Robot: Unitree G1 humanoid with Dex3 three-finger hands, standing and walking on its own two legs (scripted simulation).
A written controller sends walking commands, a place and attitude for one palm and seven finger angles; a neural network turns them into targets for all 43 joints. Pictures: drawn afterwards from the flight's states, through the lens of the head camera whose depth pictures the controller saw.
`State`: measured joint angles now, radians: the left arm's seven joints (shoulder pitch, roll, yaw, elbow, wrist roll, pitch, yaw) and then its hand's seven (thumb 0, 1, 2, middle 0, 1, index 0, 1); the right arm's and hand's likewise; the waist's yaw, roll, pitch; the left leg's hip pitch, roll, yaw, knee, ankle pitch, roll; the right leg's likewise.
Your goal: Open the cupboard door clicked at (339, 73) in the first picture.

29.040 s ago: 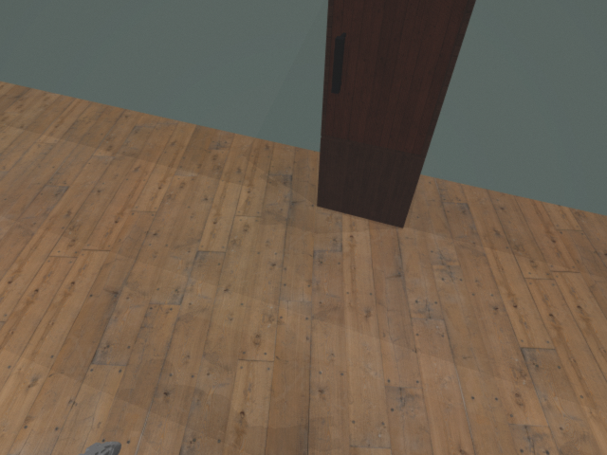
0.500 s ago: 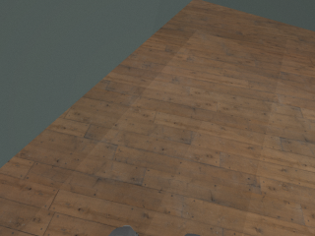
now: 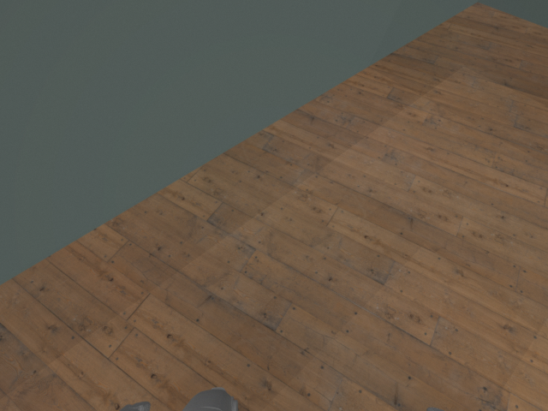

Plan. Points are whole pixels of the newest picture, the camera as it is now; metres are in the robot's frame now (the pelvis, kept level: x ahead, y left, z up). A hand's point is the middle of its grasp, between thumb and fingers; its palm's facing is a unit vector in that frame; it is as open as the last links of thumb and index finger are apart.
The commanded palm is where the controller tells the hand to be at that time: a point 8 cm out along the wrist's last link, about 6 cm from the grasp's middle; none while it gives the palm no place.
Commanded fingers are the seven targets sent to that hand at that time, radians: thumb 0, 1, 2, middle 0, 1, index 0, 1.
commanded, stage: turn to face it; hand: left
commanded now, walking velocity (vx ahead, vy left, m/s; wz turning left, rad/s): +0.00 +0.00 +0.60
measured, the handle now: out of the picture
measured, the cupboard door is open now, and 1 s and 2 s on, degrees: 49 49 49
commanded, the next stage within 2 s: none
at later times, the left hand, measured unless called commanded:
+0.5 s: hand out of the picture +0.06 +0.18 -0.15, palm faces +0.30 -0.90 -0.31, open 7.3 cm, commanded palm none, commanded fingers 0.00 0.90 0.90 -0.20 -0.30 -0.20 -0.30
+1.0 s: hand out of the picture +0.01 +0.17 -0.16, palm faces +0.58 -0.77 -0.28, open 7.3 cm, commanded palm none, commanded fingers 0.00 0.90 0.90 -0.20 -0.30 -0.20 -0.30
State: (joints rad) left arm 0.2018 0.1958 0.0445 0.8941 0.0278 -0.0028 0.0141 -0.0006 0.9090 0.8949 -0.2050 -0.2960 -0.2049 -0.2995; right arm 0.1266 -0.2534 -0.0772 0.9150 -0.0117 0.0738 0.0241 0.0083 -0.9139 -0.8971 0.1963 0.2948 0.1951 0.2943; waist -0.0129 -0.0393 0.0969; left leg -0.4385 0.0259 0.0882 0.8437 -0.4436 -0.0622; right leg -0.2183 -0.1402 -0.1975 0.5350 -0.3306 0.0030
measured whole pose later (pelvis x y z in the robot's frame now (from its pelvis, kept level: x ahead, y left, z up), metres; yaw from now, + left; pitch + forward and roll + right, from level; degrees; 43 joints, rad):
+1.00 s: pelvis +0.05 -0.07 -0.01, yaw +36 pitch +2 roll -1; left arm 0.13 0.26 0.07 0.87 0.01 0.05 0.00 0.00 0.91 0.90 -0.20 -0.30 -0.20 -0.30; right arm 0.18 -0.23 -0.06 0.91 -0.03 0.06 0.01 0.01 -0.91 -0.90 0.20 0.30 0.20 0.30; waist -0.02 0.02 0.09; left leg -0.34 0.00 -0.09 0.55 -0.23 -0.02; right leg -0.38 -0.04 -0.02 0.76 -0.40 0.06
